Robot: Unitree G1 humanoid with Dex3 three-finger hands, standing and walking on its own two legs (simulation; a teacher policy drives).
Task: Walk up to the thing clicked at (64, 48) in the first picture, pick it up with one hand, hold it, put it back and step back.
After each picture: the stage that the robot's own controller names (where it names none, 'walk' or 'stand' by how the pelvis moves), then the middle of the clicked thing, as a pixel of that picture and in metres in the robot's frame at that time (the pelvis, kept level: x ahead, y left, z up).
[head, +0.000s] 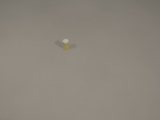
stand; (65, 44) +1.29 +0.15 -0.72
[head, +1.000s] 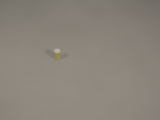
walk; (57, 54) +1.17 +0.16 -0.72
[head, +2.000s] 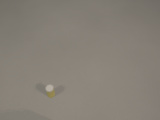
walk; (50, 91) +0.67 +0.22 -0.70
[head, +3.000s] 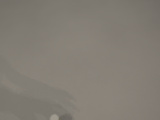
stand; out of the picture +0.40 +0.23 -0.70
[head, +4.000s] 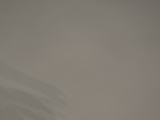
stand; out of the picture +0.37 +0.18 -0.72
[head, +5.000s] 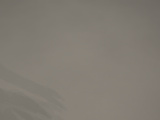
stand; out of the picture +0.36 +0.19 -0.73
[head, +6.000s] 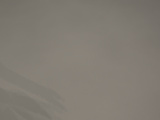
stand; out of the picture +0.35 +0.19 -0.73
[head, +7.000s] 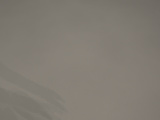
stand; out of the picture +0.35 +0.19 -0.73
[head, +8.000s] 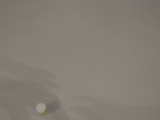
go down; (41, 109) +0.37 +0.20 -0.63
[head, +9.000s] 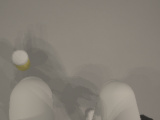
go down; (21, 61) +0.42 +0.25 -0.30
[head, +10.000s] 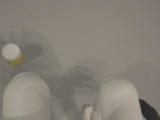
close in; (13, 55) +0.42 +0.26 -0.27
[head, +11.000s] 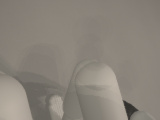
close; out of the picture +0.40 +0.30 -0.21
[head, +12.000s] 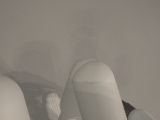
close; out of the picture +0.40 +0.30 -0.22
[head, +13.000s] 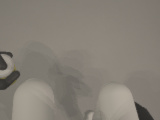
lift; (4, 71) +0.33 +0.26 -0.08
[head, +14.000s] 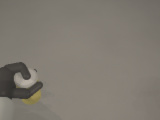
hold; (28, 87) +0.32 +0.17 +0.04
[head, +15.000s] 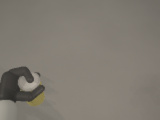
hold; (32, 89) +0.32 +0.17 -0.01
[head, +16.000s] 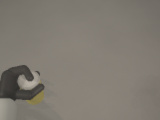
hold; (32, 88) +0.33 +0.17 +0.00
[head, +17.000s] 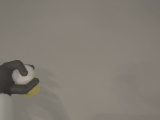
crouch; (27, 82) +0.35 +0.18 -0.05
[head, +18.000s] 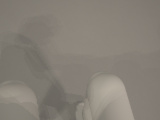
lower; out of the picture +0.47 +0.28 -0.11
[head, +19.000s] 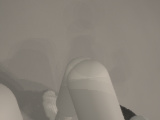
lower; out of the picture +0.42 +0.32 -0.22
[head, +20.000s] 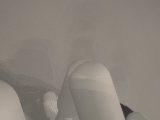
lower; out of the picture +0.41 +0.32 -0.22
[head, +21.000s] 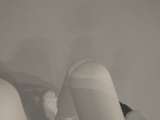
lower; out of the picture +0.41 +0.32 -0.23
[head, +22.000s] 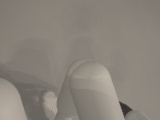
lower; out of the picture +0.41 +0.32 -0.23
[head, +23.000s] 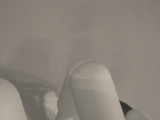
open; out of the picture +0.40 +0.31 -0.23
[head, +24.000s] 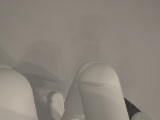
stand; out of the picture +0.40 +0.30 -0.23
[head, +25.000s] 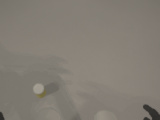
walk; (39, 90) +0.42 +0.22 -0.53
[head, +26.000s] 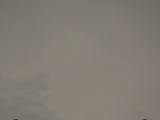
stand; out of the picture +0.38 +0.20 -0.67
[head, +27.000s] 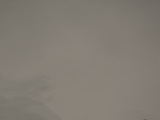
stand; out of the picture +0.38 +0.20 -0.67
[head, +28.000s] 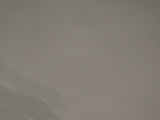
stand; out of the picture +0.39 +0.18 -0.71
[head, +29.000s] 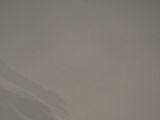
stand; out of the picture +0.38 +0.20 -0.73
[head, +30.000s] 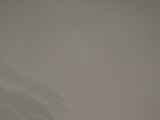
stand; out of the picture +0.37 +0.20 -0.73
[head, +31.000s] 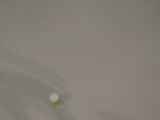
walk; (54, 99) +0.46 +0.14 -0.69
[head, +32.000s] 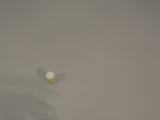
walk; (50, 78) +0.66 +0.22 -0.70
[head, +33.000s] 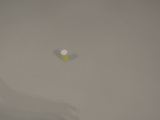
stand; (64, 55) +0.99 +0.22 -0.70
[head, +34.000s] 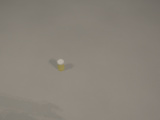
stand; (60, 65) +0.98 +0.18 -0.72
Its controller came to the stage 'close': yes
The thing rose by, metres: 0.70
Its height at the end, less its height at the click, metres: +0.00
